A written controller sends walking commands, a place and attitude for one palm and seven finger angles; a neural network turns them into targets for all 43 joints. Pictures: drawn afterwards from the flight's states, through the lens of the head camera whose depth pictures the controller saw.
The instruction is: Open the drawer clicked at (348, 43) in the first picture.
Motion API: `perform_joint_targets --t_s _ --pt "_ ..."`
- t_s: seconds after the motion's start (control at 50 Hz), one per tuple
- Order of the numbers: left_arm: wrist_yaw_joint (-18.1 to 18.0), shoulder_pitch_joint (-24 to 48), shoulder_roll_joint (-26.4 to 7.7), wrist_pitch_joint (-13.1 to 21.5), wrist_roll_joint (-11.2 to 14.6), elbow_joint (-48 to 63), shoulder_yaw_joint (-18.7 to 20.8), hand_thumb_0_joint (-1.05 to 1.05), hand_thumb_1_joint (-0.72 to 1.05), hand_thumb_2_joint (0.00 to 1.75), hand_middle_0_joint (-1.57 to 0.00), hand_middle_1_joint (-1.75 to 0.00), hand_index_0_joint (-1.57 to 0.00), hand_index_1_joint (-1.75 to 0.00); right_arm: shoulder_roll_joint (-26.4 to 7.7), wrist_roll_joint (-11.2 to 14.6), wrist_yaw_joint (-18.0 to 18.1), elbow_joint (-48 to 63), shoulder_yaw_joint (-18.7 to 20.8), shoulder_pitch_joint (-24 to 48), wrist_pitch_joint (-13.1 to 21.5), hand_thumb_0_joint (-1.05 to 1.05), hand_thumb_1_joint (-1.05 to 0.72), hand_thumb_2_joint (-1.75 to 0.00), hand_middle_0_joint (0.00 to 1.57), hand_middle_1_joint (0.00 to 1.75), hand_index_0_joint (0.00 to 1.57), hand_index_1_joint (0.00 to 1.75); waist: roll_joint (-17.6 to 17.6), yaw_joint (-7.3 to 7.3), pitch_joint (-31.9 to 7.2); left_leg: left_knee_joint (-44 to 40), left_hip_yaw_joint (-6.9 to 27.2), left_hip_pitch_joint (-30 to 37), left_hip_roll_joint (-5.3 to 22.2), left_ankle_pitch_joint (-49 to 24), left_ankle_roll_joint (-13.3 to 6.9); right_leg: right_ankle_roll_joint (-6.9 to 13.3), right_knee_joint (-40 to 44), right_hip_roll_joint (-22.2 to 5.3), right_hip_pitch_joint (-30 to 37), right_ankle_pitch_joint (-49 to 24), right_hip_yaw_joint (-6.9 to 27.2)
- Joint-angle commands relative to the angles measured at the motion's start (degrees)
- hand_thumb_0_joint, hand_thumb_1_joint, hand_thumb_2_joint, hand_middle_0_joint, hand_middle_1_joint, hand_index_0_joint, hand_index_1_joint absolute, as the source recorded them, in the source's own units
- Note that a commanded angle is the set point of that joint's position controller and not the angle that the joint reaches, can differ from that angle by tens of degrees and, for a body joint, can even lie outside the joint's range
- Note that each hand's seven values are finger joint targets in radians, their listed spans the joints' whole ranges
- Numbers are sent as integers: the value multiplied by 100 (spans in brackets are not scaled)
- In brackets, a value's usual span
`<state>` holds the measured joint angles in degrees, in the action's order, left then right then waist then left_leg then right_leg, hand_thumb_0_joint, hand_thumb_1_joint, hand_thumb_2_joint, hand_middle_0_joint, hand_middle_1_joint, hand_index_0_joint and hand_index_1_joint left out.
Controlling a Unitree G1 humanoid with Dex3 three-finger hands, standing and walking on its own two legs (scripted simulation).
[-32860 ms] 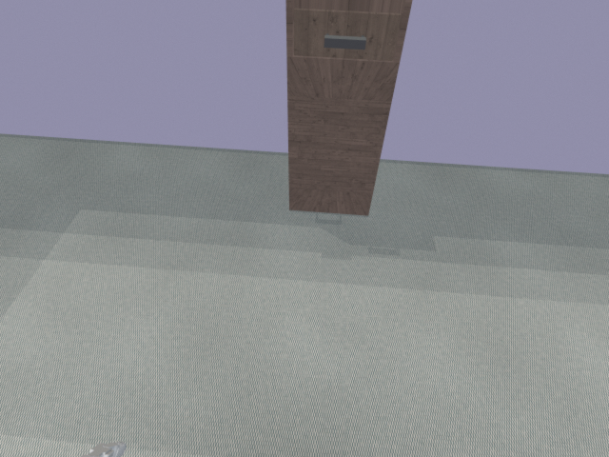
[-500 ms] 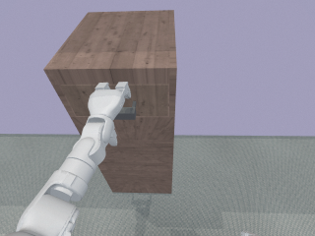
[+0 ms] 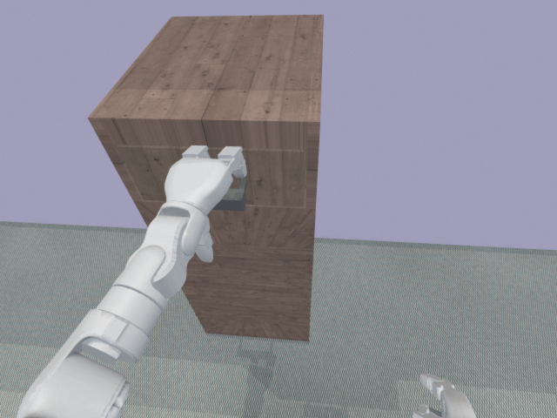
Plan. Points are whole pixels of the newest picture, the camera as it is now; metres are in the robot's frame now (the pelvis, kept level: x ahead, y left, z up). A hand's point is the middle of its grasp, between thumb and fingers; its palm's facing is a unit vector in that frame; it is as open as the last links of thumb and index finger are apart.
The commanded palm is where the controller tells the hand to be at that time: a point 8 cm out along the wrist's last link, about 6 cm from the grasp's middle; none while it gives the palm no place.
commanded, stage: re-aim the fingers above the handle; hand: left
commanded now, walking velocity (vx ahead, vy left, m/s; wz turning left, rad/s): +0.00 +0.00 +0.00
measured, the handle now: (211, 189) +0.48 +0.17 +0.04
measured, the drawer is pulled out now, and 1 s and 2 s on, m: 0.00 0.00 0.00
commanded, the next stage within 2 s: lower the fingers behind the handle in 1.90 s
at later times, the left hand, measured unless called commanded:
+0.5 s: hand (215, 199) +0.39 +0.13 +0.11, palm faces +0.10 -0.08 -0.99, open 13.8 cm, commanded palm +0.37 +0.16 +0.17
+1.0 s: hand (206, 173) +0.43 +0.15 +0.13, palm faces +0.18 -0.02 -0.98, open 13.8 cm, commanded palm +0.39 +0.17 +0.17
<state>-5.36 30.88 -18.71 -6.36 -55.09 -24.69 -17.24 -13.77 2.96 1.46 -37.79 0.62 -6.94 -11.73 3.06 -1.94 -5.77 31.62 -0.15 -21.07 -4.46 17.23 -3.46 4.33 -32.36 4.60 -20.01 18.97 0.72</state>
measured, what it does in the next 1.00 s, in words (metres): stands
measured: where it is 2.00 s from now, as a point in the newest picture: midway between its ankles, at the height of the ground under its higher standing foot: outside the picture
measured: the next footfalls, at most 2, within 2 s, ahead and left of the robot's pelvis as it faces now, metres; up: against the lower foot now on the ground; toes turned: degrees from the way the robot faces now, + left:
none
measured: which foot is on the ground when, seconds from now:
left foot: down 0.00-1.00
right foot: down 0.00-1.00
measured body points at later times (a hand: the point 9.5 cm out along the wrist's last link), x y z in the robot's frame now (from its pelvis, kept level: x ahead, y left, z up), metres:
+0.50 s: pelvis +0.00 -0.02 +0.00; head +0.00 -0.05 +0.45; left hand +0.38 +0.13 +0.17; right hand +0.16 -0.26 -0.12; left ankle -0.02 +0.08 -0.73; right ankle -0.03 -0.07 -0.73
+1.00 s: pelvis -0.01 -0.02 +0.00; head +0.01 -0.05 +0.45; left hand +0.42 +0.15 +0.18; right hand +0.14 -0.25 -0.13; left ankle -0.02 +0.08 -0.73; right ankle -0.03 -0.07 -0.73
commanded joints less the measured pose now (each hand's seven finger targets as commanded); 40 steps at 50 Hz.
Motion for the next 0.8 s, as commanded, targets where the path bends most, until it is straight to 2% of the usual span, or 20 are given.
perform_joint_targets --t_s 0.0,0.02,0.08,0.12,0.18,0.24,0.26,0.28,0.34,0.38,0.42,0.44,0.5,0.54,0.58,0.62,0.68,0.74,0.76,0.78 --pt "-602 2636 -1086 -389 -153 988 936 0 -50 30 -30 -120 -30 -120 -587 4 -14 623 146 456 215 0 -90 -90 20 30 20 30 -269 13 -2162 -39 13 1097 236 -2630 211 -107 255 -262 776 -2650 291" --pt "-577 2524 -1119 -528 -142 858 962 0 -50 30 -30 -120 -30 -120 -627 6 -18 619 148 476 182 0 -90 -90 20 30 20 30 -378 19 -2222 -74 -5 1014 226 -2553 208 -122 283 -278 934 -2684 315" --pt "-364 2131 -985 -900 -75 499 816 0 -50 30 -30 -120 -30 -120 -661 58 -6 654 101 583 103 0 -90 -90 20 30 20 30 -759 48 -1851 -171 -43 717 206 -2292 138 -198 363 -330 1057 -2888 349" --pt "-105 2019 -878 -1003 27 679 658 0 -50 30 -30 -120 -30 -120 -704 73 8 771 110 653 55 0 -90 -90 20 30 20 30 -909 88 -1977 -181 -49 681 158 -2282 109 -240 361 -374 1303 -3188 391" --pt "253 2089 -674 -877 77 982 347 0 -50 30 -30 -120 -30 -120 -689 71 50 833 97 687 38 0 -90 -90 20 30 20 30 -872 191 -1791 -178 -28 721 141 -2156 52 -289 379 -405 1173 -3306 416" --pt "379 2210 -855 -509 66 1329 430 0 -50 30 -30 -120 -30 -120 -649 45 97 854 87 686 78 0 -90 -90 20 30 20 30 -593 185 -1688 -165 11 750 122 -2013 28 -254 398 -411 1069 -3056 485" --pt "357 2335 -742 -349 99 1487 348 0 -50 30 -30 -120 -30 -120 -622 39 112 858 85 640 115 0 -90 -90 20 30 20 30 -492 206 -1645 -146 20 804 111 -1968 20 -245 415 -402 988 -2963 480" --pt "276 2371 -1044 -205 59 1540 651 0 -50 30 -30 -120 -30 -120 -604 20 135 808 94 596 152 0 -90 -90 20 30 20 30 -491 158 -1717 -148 24 835 131 -1950 32 -234 417 -391 998 -2876 507" --pt "-97 2583 -1477 118 5 1817 1120 0 -50 30 -30 -120 -30 -120 -545 -8 158 744 108 570 241 0 -90 -90 20 30 20 30 -217 21 -1962 -182 29 804 128 -1971 70 -192 376 -392 1158 -2723 553" --pt "-368 2410 -1680 132 -39 1534 1460 0 -50 30 -30 -120 -30 -120 -535 -7 156 642 105 568 282 0 -90 -90 20 30 20 30 -372 -47 -1921 -189 -18 688 129 -1991 98 -210 367 -396 1228 -2852 598" --pt "-568 2313 -1775 -55 -79 1077 1623 0 -50 30 -30 -120 -30 -120 -550 15 120 567 103 588 276 0 -90 -90 20 30 20 30 -413 -107 -1804 -257 -47 507 136 -1850 146 -201 397 -386 1242 -2520 576" --pt "-612 2446 -1479 -166 -95 936 1307 0 -50 30 -30 -120 -30 -120 -537 30 101 549 79 635 300 0 -90 -90 20 30 20 30 -433 -27 -1599 -275 -74 465 158 -1732 139 -228 452 -400 1077 -2386 555" --pt "-546 2203 -1449 -666 -124 393 1177 0 -50 30 -30 -120 -30 -120 -645 66 96 555 74 710 274 0 -90 -90 20 30 20 30 -580 -15 -1493 -335 -137 441 164 -1608 122 -272 587 -422 1088 -2331 590" --pt "-264 2084 -1117 -961 -97 66 764 0 -50 30 -30 -120 -30 -120 -702 115 106 616 69 733 204 0 -90 -90 20 30 20 30 -719 116 -1362 -354 -143 425 155 -1506 95 -301 655 -443 1024 -2301 555" --pt "100 2355 -774 -1029 33 294 331 0 -50 30 -30 -120 -30 -120 -744 135 119 715 89 724 167 0 -90 -90 20 30 20 30 -746 279 -1408 -304 -111 536 128 -1533 55 -337 664 -468 1014 -2572 533" --pt "475 2446 -365 -863 185 725 -86 0 -50 30 -30 -120 -30 -120 -747 121 129 859 117 718 178 0 -90 -90 20 30 20 30 -716 385 -1620 -224 -61 729 78 -1688 15 -332 576 -471 1048 -2837 486" --pt "733 2652 -469 -273 294 1229 -46 0 -50 30 -30 -120 -30 -120 -699 50 188 851 95 636 264 0 -90 -90 20 30 20 30 -616 391 -1710 -113 17 797 49 -1710 -22 -334 464 -484 966 -2932 489" --pt "401 3158 -1029 392 198 1668 510 0 -50 30 -30 -120 -30 -120 -585 -9 234 741 99 509 358 0 -90 -90 20 30 20 30 -226 286 -1820 -84 82 860 66 -1657 16 -242 407 -442 825 -2518 530" --pt "192 3087 -1120 530 180 1619 745 0 -50 30 -30 -120 -30 -120 -541 -16 239 699 109 428 386 0 -90 -90 20 30 20 30 -307 204 -1833 -68 78 826 75 -1697 27 -229 387 -428 848 -2504 530" --pt "-50 3127 -1451 626 112 1603 1130 0 -50 30 -30 -120 -30 -120 -536 -28 231 636 112 385 410 0 -90 -90 20 30 20 30 -241 125 -1924 -86 70 778 97 -1735 69 -211 348 -420 881 -2445 528"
